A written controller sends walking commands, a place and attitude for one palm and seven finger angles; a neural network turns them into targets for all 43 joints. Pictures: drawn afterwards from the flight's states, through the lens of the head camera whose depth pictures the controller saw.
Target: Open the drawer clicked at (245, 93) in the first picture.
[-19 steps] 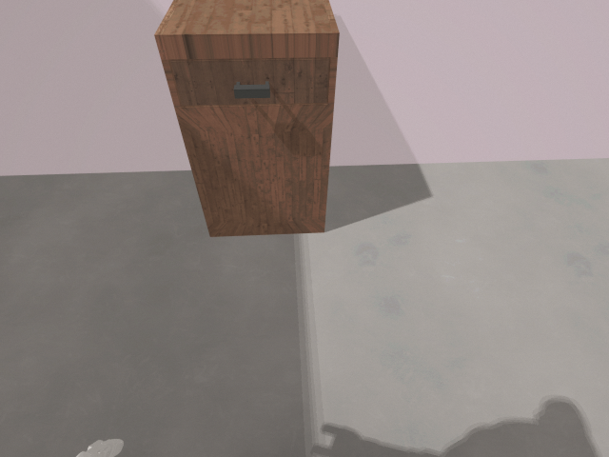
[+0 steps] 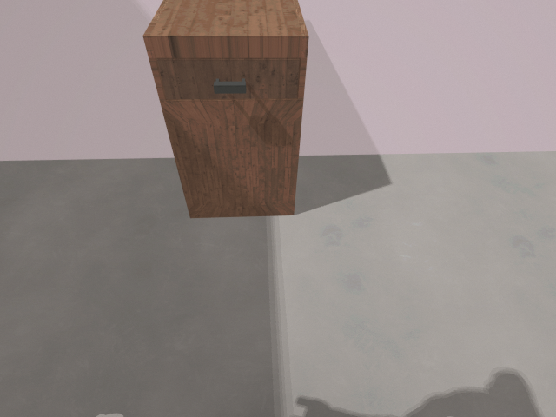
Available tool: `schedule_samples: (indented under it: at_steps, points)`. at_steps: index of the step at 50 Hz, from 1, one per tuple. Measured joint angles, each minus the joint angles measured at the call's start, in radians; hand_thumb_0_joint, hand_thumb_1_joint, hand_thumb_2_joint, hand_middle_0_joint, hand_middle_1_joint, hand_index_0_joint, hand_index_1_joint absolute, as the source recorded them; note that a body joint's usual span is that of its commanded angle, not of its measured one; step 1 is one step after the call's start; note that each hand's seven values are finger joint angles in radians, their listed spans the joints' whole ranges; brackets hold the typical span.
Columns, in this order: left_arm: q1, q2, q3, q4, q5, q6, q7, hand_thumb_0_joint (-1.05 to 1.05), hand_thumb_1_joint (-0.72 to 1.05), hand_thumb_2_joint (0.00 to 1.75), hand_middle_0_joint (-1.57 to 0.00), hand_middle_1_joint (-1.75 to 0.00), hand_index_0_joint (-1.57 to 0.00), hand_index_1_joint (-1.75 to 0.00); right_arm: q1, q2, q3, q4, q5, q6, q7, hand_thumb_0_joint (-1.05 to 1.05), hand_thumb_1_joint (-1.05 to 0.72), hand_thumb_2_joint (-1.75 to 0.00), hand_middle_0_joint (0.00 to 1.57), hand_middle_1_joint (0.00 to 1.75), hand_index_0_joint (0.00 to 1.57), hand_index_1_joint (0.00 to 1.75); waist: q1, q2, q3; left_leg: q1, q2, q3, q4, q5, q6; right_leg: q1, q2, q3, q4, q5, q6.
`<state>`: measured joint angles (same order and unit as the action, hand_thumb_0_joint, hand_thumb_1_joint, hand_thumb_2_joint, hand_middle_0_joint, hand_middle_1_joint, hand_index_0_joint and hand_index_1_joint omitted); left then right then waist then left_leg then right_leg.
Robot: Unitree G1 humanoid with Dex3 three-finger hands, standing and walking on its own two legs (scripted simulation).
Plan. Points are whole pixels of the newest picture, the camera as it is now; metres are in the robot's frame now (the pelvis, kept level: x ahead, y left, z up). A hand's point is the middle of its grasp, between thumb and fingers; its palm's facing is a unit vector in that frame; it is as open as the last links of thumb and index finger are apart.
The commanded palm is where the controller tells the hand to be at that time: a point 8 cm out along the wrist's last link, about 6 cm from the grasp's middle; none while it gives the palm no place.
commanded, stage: stand and wait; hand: left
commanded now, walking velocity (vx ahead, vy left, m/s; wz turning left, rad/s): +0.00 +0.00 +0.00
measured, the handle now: (230, 84) +1.10 +0.23 -0.07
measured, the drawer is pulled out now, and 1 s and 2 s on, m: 0.00 0.00 0.00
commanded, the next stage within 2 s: look at it before walking up in 0.66 s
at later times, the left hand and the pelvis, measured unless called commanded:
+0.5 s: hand out of the picture +0.06 +0.24 -0.15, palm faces -0.04 -0.94 -0.34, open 7.4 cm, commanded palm none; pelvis -0.01 +0.00 +0.00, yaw +0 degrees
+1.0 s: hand out of the picture +0.06 +0.24 -0.15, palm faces -0.04 -0.94 -0.34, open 7.4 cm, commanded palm none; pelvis -0.01 +0.00 +0.00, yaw -1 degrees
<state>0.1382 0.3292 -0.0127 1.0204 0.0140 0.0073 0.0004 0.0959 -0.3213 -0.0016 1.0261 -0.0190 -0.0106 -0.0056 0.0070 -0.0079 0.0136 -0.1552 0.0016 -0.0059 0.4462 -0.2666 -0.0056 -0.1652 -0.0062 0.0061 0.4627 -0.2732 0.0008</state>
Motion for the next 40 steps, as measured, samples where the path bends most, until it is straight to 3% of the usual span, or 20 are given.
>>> schedule_samples:
  at_steps: [40]
  points:
    - [-0.004,0.007,0.000,0.056,0.000,-0.007,-0.002,0.01,0.90,0.90,-0.20,-0.30,-0.21,-0.30,0.030,-0.011,0.002,0.081,0.006,-0.003,0.004,0.01,-0.90,-0.89,0.20,0.30,0.21,0.30,-0.009,0.007,0.012,0.013,0.011,0.009,-0.065,0.054,-0.007,0.007,0.010,0.008,-0.061,0.057,-0.005]
